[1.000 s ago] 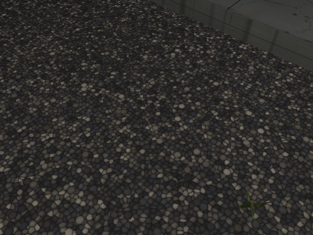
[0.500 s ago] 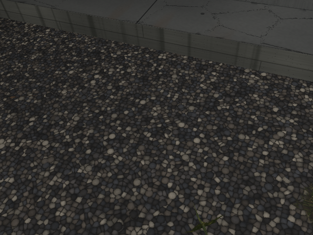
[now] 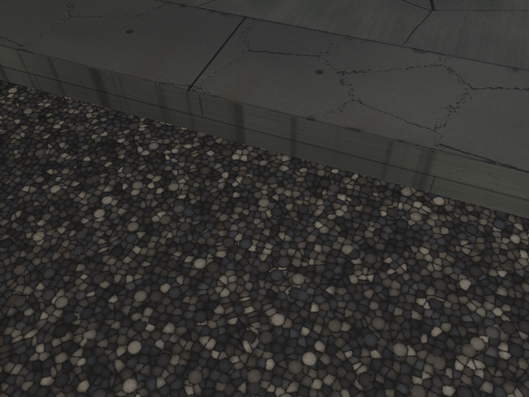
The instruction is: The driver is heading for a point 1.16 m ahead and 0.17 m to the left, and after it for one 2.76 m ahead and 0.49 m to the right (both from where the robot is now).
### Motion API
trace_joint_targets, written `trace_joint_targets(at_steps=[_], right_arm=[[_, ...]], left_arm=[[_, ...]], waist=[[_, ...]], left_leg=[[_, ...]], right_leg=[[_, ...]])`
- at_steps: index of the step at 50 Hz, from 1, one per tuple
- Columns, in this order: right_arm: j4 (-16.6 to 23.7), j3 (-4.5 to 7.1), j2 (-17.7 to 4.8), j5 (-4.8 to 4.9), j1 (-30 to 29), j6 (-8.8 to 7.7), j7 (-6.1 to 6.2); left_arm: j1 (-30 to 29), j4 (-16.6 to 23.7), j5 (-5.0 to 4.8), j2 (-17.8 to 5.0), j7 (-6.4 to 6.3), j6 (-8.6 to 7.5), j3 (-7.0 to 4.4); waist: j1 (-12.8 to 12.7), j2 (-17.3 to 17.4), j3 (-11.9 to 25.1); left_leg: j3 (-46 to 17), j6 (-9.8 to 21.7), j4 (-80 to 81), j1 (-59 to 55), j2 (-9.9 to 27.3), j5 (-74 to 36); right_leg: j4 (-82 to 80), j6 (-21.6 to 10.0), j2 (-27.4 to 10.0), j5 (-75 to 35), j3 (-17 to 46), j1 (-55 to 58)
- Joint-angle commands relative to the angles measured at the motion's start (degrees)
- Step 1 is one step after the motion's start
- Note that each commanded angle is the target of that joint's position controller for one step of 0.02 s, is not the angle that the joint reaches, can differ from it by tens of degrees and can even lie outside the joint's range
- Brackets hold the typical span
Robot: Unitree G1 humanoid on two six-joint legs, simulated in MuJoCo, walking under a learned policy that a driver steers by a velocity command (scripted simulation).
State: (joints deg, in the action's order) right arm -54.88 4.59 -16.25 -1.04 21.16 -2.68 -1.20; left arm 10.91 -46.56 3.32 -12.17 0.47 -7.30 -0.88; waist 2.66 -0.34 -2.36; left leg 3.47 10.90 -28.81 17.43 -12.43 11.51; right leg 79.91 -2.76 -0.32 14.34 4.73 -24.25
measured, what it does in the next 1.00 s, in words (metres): walks ahead, turning left: right foot, then left foot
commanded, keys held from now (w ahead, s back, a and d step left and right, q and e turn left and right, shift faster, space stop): w+q+shift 0.36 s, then w+shift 0.26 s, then w+e+shift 0.38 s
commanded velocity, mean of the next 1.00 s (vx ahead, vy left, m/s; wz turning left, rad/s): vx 1.00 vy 0.00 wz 0.31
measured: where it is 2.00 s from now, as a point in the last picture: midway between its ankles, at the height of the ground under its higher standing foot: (178, 64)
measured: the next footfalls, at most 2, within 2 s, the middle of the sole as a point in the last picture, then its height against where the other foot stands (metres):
right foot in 0.30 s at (328, 378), level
left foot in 0.74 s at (179, 293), level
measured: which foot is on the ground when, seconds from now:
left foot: down 0.00-0.32, up 0.34-0.72, down 0.74-1.00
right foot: up 0.00-0.28, down 0.30-0.76, up 0.78-1.00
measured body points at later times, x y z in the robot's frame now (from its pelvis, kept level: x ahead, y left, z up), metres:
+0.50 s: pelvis +0.45 -0.02 +0.02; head +0.48 +0.00 +0.46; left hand +0.40 +0.28 -0.10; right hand +0.70 -0.23 -0.08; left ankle +0.37 +0.06 -0.62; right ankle +0.48 -0.14 -0.72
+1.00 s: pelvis +0.86 +0.20 +0.02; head +0.87 +0.21 +0.47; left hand +0.88 +0.49 -0.10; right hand +0.95 -0.07 -0.11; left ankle +0.75 +0.24 -0.72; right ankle +0.98 +0.10 -0.63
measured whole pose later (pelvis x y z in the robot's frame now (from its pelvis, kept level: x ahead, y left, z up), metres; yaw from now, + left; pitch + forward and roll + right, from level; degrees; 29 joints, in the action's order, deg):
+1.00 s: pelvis +0.86 +0.20 +0.02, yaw +18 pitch +1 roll +2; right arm -50.4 3.0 -16.8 -1.1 24.4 -6.5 -0.8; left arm 12.8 -46.4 0.9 -16.9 2.9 -1.4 -2.9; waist 1.2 -2.5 -0.5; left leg 11.2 2.5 -17.5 0.5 -2.5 18.1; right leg 67.0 -4.8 -6.7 6.4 -1.0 -42.5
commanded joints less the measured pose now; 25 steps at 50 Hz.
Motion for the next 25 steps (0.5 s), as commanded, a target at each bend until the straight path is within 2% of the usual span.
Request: trace_joint_targets(at_steps=[1,3,5,7,10,12,13,14,15,16,17,18,19,20,21,22,23,25], right_arm=[[3.4,-0.01,-3.7,0.74,0.0,-2.71,0.53],[4.2,0.13,-5.1,1.14,1.5,-3.57,0.39],[4.7,0.27,-5.1,1.16,4.2,-3.67,0.45],[4.6,0.8,-6.0,1.52,7.6,-3.37,0.36],[4.6,1.34,-7.2,1.62,10.6,-2.81,0.47],[5.4,1.61,-8.0,1.59,8.4,-2.69,1.05],[5.9,1.94,-9.5,1.4,7.4,-2.9,1.11],[6.8,2.51,-12.0,1.25,4.6,-3.18,0.92],[8.1,2.66,-12.0,1.02,0.7,-3.68,0.51],[10.0,0.67,-3.8,0.68,-0.1,-4.14,0.53],[13.8,-0.91,-0.2,4.58,7.5,-3.54,0.72],[11.6,-0.72,-5.0,2.57,3.2,-2.12,1.52],[11.8,-0.33,-5.9,0.95,-1.7,-1.59,0.82],[12.2,-0.5,-4.8,0.08,-3.9,-1.29,0.08],[13.4,-0.84,-3.2,-1.03,-6.2,-0.89,-0.86],[14.4,-1.38,-1.4,-1.39,-6.1,-0.31,-1.61],[15.3,-1.83,-0.4,-1.59,-7.2,0.09,-1.94],[17.4,-2.54,0.2,-1.83,-10.0,0.58,-2.51]], left_arm=[[1.4,6.1,1.84,-4.4,0.45,1.39,0.2],[-5.6,9.8,1.52,-4.7,0.7,2.06,0.91],[-14.0,13.1,0.33,-4.5,1.23,1.79,1.57],[-18.2,14.5,-0.39,-3.6,1.63,1.7,2.12],[-21.2,16.5,-1.23,-4.2,1.17,1.6,2.22],[-18.8,16.6,-1.45,-5.7,0.51,1.33,1.68],[-14.2,15.5,-1.66,-8.4,-0.17,1.17,0.6],[-5.6,13.6,-2.08,-11.1,-0.92,0.84,-0.68],[6.4,10.6,-1.81,-14.5,-2.07,0.67,-2.2],[18.6,8.6,0.01,-18.0,-3.26,0.75,-3.62],[13.3,8.9,1.31,-21.2,-2.45,1.01,-4.51],[7.3,10.4,0.64,-14.2,-1.72,1.66,-4.27],[4.8,10.0,-0.06,-9.3,-1.34,1.68,-3.04],[5.2,8.2,0.36,-7.7,-1.0,1.59,-2.72],[7.1,6.1,0.27,-7.2,-1.06,1.19,-2.46],[8.4,4.1,0.0,-6.4,-0.78,0.62,-2.23],[9.5,2.6,-0.59,-5.3,-0.24,-0.03,-2.0],[10.5,0.9,-1.66,-5.7,0.44,-0.99,-2.0]], waist=[[-5.6,-4.2,-2.0],[-4.4,-3.0,-4.7],[-1.3,-0.9,-6.5],[1.8,1.4,-4.6],[4.3,4.1,-1.2],[2.3,4.8,1.6],[-0.1,5.1,5.5],[-5.2,5.6,10.3],[-11.5,4.9,15.9],[-14.2,-4.2,23.5],[-6.4,-24.2,31.3],[-7.0,-12.3,22.1],[-7.3,-5.7,14.0],[-6.5,-0.6,9.3],[-5.8,-0.5,6.7],[-4.2,-3.0,4.8],[-3.4,-3.4,3.8],[-2.2,-4.1,1.6]], left_leg=[[-30.0,8.3,19.4,-0.8,16.7,5.9],[-27.1,8.1,22.3,5.6,14.8,1.5],[-24.6,5.8,23.0,7.7,12.7,-8.0],[-23.5,2.7,20.5,3.2,11.4,-20.2],[-24.8,1.2,15.5,-9.2,12.9,-33.4],[-25.3,-0.6,9.8,-12.2,13.1,-40.8],[-25.9,-1.8,3.5,-13.2,13.5,-46.8],[-26.1,-2.6,-6.4,-12.2,13.2,-47.3],[-25.2,-3.0,-19.0,-5.3,11.2,-39.9],[-20.0,-2.1,-37.3,4.5,8.5,-5.6],[-13.3,-4.1,-51.7,20.7,4.6,17.6],[-11.3,-3.4,-53.1,26.5,10.8,10.3],[-9.9,-3.9,-50.0,26.3,12.3,5.3],[-9.4,-4.3,-48.2,25.0,13.6,4.0],[-9.8,-4.3,-46.7,24.4,15.0,4.1],[-9.9,-4.5,-45.6,24.0,15.7,4.6],[-10.2,-4.5,-44.5,24.5,16.2,4.9],[-10.8,-5.0,-41.6,27.6,16.5,3.2]], right_leg=[[-5.2,2.2,-5.2,1.9,0.4,-13.3],[-14.8,4.1,-6.2,-2.6,-2.6,-13.0],[-27.7,5.3,-5.1,-11.9,-5.0,-9.8],[-37.1,5.1,-2.4,-19.4,-6.4,-6.7],[-44.9,4.1,0.5,-20.4,-6.4,-6.7],[-51.4,3.2,2.3,-18.3,-5.3,1.6],[-52.1,2.5,3.5,-15.2,-4.5,8.9],[-52.9,1.8,2.6,-12.2,-3.2,18.3],[-50.6,0.8,-1.6,-7.1,-0.6,32.1],[-49.3,-0.5,-15.8,10.0,11.7,45.6],[-60.0,-7.6,-29.8,21.4,44.9,54.2],[-63.2,-6.9,-25.0,31.4,41.6,45.8],[-63.5,-6.1,-21.5,23.9,31.1,37.3],[-64.5,-5.9,-19.3,13.0,24.4,30.4],[-65.3,-5.8,-17.1,7.1,19.2,26.0],[-66.2,-5.6,-15.9,3.9,15.7,22.6],[-67.2,-5.4,-15.1,1.1,13.2,21.2],[-70.1,-5.5,-15.0,-3.6,8.6,19.4]])
Keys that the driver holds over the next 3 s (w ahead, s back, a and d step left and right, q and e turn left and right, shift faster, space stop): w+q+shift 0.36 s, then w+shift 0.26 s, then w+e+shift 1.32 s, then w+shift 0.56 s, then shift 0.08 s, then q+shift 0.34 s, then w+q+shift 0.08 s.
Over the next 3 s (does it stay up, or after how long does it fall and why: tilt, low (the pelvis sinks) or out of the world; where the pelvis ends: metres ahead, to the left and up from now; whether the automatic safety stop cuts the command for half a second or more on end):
stays up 2.29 -0.26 0.20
